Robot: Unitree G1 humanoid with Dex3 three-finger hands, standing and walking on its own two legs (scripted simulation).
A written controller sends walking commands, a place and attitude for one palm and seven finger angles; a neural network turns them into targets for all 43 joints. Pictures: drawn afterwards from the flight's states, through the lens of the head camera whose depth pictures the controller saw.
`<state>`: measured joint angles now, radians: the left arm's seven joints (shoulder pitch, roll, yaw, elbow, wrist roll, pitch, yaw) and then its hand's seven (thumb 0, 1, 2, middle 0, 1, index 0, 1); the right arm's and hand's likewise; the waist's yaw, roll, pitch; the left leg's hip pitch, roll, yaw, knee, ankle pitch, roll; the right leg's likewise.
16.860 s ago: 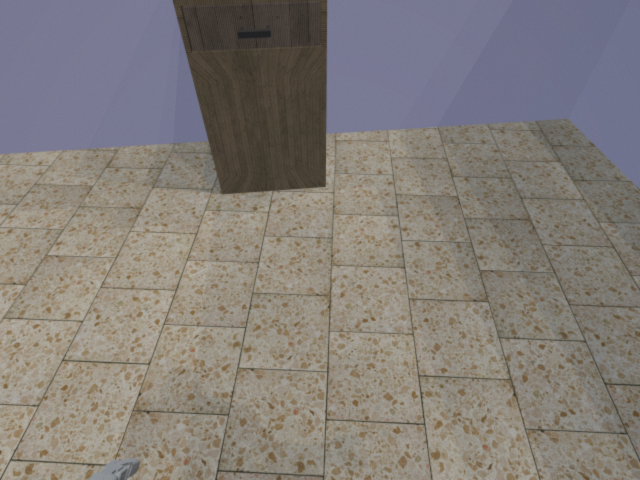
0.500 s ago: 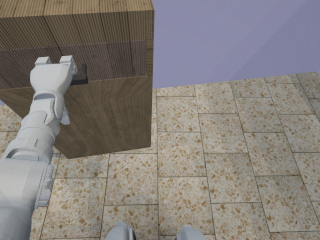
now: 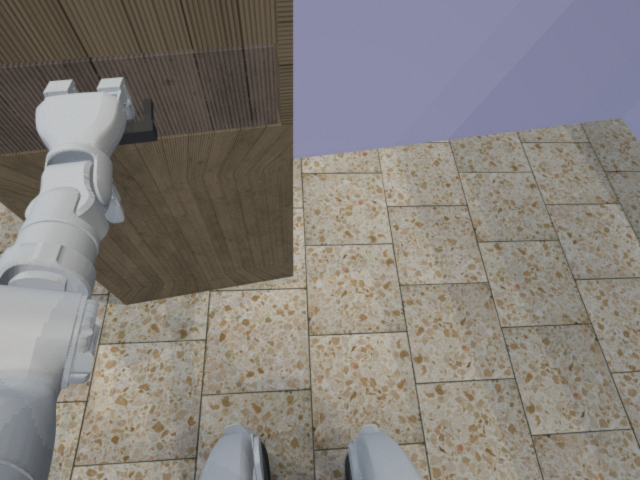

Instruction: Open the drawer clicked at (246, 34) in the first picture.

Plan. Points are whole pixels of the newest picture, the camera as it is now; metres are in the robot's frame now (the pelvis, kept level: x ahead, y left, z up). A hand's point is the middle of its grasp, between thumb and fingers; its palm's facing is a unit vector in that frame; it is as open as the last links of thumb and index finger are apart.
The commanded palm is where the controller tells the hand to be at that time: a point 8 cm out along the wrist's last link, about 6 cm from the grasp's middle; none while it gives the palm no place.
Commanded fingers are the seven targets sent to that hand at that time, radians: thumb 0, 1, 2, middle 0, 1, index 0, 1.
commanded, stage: lower the fingers behind the handle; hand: left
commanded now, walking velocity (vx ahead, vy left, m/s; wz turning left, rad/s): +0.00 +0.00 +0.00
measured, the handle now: (112, 122) +0.59 +0.24 +0.04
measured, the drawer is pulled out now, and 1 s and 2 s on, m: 0.00 0.00 0.00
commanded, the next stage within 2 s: lift the fingers back up to retry in 0.10 s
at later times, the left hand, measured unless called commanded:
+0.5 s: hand (104, 150) +0.53 +0.23 +0.05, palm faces -0.05 -0.03 -1.00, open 13.8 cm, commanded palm +0.52 +0.22 +0.11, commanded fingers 0.00 -0.50 0.30 -0.30 -1.20 -0.30 -1.20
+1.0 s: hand (101, 120) +0.54 +0.22 +0.09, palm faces -0.09 -0.05 -0.99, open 13.9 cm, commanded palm +0.52 +0.23 +0.15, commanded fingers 0.00 -0.50 0.30 -0.30 -1.20 -0.30 -1.20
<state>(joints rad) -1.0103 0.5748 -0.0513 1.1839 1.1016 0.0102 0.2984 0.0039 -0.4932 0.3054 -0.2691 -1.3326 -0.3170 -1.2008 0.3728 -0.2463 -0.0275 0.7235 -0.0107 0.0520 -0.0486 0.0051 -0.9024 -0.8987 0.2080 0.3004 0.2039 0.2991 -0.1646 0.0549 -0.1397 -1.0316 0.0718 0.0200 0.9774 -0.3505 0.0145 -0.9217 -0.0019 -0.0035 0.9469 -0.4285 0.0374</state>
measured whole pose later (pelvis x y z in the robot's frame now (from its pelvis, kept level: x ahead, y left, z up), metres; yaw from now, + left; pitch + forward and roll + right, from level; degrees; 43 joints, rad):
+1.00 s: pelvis +0.05 -0.01 +0.04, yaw +1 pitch +18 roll -2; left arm -0.86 0.51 -0.04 1.04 1.05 -0.02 0.19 0.00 -0.49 0.31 -0.32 -1.20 -0.32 -1.20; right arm 0.35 -0.25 -0.06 0.73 0.00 0.09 -0.04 0.01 -0.90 -0.90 0.21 0.30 0.20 0.30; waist -0.12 0.05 -0.13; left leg -0.72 0.07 0.03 0.75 -0.34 0.00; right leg -0.61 0.00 0.00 0.69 -0.40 0.02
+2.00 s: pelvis +0.04 -0.01 +0.04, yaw +0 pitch +17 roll -2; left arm -0.88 0.51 -0.03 1.06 1.08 -0.05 0.24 0.00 -0.49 0.31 -0.32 -1.20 -0.32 -1.20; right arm 0.37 -0.25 -0.06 0.76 0.00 0.07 -0.04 0.01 -0.90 -0.90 0.21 0.30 0.20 0.30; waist -0.13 0.05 -0.12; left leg -0.73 0.07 0.03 0.75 -0.32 0.00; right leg -0.63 0.00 0.00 0.71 -0.38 0.02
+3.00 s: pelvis +0.04 -0.01 +0.04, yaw +1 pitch +17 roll -2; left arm -0.83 0.51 -0.01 1.02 1.09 0.00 0.27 0.00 -0.49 0.31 -0.32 -1.20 -0.32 -1.20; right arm 0.35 -0.25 -0.07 0.74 0.00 0.08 -0.03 0.01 -0.90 -0.90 0.21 0.30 0.20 0.30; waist -0.11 0.06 -0.13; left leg -0.72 0.07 0.03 0.75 -0.33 -0.01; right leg -0.62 0.00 0.00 0.71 -0.40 0.02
